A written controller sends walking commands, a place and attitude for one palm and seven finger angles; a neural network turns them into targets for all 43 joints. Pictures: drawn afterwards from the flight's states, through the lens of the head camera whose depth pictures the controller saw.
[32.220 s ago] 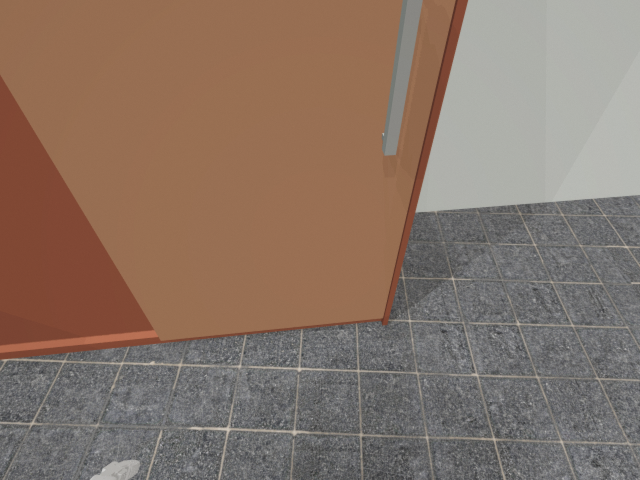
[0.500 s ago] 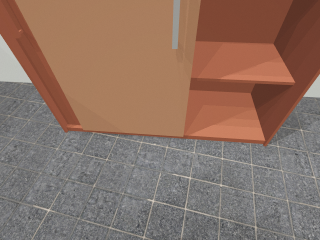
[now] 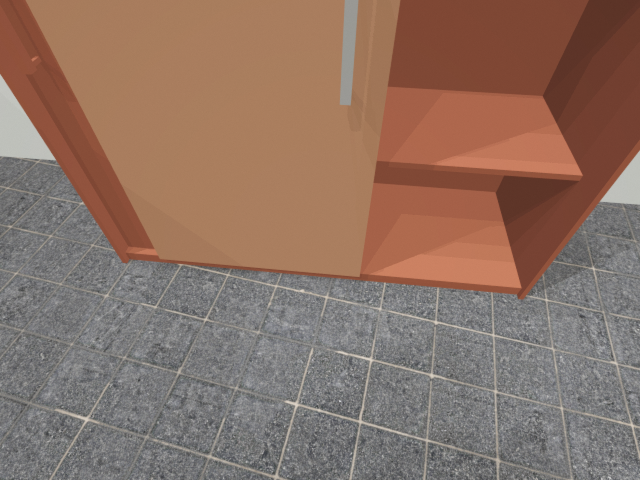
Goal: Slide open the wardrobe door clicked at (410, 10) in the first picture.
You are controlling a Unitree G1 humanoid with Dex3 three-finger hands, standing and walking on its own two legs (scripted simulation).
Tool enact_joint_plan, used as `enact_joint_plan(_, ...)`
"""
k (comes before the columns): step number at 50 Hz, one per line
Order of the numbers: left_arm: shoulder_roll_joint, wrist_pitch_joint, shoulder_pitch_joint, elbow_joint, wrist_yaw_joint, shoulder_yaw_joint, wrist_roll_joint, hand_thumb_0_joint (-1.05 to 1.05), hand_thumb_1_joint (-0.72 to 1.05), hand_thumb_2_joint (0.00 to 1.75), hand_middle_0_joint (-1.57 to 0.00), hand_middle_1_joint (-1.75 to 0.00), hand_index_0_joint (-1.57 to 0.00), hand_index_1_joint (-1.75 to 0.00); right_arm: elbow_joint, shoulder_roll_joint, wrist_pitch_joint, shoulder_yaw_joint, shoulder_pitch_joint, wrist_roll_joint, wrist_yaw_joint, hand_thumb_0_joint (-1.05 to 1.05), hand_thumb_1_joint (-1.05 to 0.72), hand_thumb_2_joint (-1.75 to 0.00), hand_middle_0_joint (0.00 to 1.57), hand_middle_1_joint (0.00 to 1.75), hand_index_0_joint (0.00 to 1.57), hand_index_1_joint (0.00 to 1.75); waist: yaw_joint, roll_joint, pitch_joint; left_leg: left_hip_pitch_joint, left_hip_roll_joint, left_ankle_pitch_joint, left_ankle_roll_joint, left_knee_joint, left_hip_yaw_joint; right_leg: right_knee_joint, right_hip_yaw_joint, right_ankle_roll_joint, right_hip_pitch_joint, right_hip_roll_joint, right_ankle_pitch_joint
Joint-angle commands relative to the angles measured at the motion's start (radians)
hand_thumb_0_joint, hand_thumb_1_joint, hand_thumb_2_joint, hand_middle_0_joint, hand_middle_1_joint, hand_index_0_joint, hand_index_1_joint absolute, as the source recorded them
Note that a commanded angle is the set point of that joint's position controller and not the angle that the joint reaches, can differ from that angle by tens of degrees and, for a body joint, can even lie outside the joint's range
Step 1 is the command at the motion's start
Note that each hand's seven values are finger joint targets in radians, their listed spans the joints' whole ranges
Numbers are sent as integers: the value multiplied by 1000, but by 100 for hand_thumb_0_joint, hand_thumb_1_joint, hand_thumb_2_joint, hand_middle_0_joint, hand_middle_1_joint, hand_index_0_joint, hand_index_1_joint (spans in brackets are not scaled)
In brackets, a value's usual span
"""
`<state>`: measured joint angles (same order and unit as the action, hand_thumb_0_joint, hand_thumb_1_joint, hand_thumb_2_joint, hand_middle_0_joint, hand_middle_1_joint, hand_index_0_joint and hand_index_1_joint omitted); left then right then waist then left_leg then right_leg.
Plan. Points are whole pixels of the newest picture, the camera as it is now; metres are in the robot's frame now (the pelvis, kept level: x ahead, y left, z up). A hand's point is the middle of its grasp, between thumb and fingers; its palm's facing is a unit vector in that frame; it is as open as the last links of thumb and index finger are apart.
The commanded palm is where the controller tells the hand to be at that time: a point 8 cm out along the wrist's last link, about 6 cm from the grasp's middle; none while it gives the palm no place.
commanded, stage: let the arm hang, fingers relaxed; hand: right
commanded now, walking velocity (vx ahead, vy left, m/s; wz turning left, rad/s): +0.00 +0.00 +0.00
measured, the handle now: (350, 19) +0.87 +0.01 +0.18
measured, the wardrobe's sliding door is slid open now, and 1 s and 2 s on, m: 0.60 0.60 0.60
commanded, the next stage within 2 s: look to check the result in 0.08 s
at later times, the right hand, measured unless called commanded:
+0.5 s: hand out of the picture -0.03 -0.13 -0.17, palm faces +0.02 +0.99 -0.16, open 7.3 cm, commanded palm none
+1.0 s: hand out of the picture +0.00 -0.14 -0.17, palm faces +0.02 +0.98 -0.19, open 7.3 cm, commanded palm none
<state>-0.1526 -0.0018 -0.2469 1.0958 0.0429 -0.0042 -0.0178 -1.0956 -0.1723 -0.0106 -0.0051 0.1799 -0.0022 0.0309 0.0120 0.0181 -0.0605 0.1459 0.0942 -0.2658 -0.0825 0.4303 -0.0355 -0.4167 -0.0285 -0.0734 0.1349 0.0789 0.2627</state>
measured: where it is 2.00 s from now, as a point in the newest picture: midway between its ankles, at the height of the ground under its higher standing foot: outside the picture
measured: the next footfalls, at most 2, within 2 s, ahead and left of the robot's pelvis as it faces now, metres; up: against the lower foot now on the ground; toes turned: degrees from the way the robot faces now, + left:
none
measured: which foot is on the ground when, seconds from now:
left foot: down 0.00-1.00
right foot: down 0.00-1.00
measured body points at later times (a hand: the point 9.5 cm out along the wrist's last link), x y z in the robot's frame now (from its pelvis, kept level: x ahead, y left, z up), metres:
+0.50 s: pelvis -0.01 +0.03 +0.00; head +0.01 +0.03 +0.45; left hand -0.02 +0.24 -0.16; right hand -0.03 -0.19 -0.16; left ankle -0.02 +0.18 -0.74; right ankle -0.02 -0.07 -0.74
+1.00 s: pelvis -0.01 +0.04 +0.00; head +0.01 +0.04 +0.45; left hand -0.01 +0.26 -0.16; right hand +0.00 -0.19 -0.16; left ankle -0.02 +0.18 -0.74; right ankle -0.02 -0.07 -0.74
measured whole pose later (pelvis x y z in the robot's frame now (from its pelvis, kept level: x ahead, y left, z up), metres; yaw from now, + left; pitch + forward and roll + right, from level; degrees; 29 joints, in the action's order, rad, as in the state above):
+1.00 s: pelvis -0.01 +0.04 +0.00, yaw +0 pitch -1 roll +0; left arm -0.15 0.00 -0.24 1.15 0.04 0.00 -0.01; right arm -1.15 -0.16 0.01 0.00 0.22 0.00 0.03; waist 0.01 0.00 -0.06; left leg 0.15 0.03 -0.22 -0.03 0.39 -0.01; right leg -0.39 -0.01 -0.02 0.15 0.02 0.22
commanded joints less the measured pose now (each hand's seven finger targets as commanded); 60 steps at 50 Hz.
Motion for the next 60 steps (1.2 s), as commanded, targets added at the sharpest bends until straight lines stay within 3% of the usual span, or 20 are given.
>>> enact_joint_plan(1, -102, -15, -60, -12, -1, -21, 3, 0, 90, 90, -20, -30, -20, -30, 4, -86, 11, -10, 81, -6, 0, 0, -90, -90, 20, 30, 20, 30, -5, -21, 6, -11, 14, 205, 71, -44, 1, 86, 111, 13, 12, -150, -320)
enact_joint_plan(14, -97, -9, -60, 19, -4, -15, 8, 0, 90, 90, -20, -30, -20, -30, -31, -79, 23, 1, 117, -5, 0, 0, -90, -90, 20, 30, 20, 30, -1, 5, -13, 26, 13, 143, 76, -101, -23, 94, 100, 16, 5, -151, -194)
enact_joint_plan(16, -90, -10, -59, 23, -3, -13, 5, 0, 90, 90, -20, -30, -20, -30, -36, -73, 24, 1, 119, -4, 0, 0, -90, -90, 20, 30, 20, 30, 1, -20, -10, 30, 14, 142, 77, -101, -26, 97, 99, 18, 2, -151, -189)
enact_joint_plan(20, -87, -9, -62, 25, -3, -14, 7, 0, 90, 90, -20, -30, -20, -30, -42, -71, 26, 1, 127, -5, 1, 0, -90, -90, 20, 30, 20, 30, 2, -2, -10, 35, 11, 127, 78, -107, -29, 94, 98, 21, 7, -153, -174)
enact_joint_plan(26, -83, -10, -64, 29, -1, -13, 6, 0, 90, 90, -20, -30, -20, -30, -46, -62, 25, 0, 134, -4, 1, 0, -90, -90, 20, 30, 20, 30, 1, -23, -10, 43, 7, 114, 80, -105, -28, 100, 101, 23, 10, -156, -161)
enact_joint_plan(34, -91, -10, -64, 27, -2, -16, 8, 0, 90, 90, -20, -30, -20, -30, -38, -75, 29, -5, 134, -6, 3, 0, -90, -90, 20, 30, 20, 30, -3, -1, -6, 38, 4, 124, 83, -107, -29, 91, 98, 26, 17, -160, -175)
enact_joint_plan(56, -122, -16, -30, 26, -4, -17, 3, 0, 90, 90, -20, -30, -20, -30, -22, -110, 34, -15, 89, -4, 1, 0, -90, -90, 20, 30, 20, 30, -3, -30, 20, 9, 11, 165, 88, -108, -28, 100, 105, 31, 3, -169, -215)
enact_joint_plan(60, -137, -18, -17, 22, -4, -20, 5, 0, 90, 90, -20, -30, -20, -30, -20, -124, 37, -18, 79, -4, 0, 0, -90, -90, 20, 30, 20, 30, -3, -9, 27, 1, 15, 207, 90, -106, -26, 95, 103, 31, -7, -173, -247)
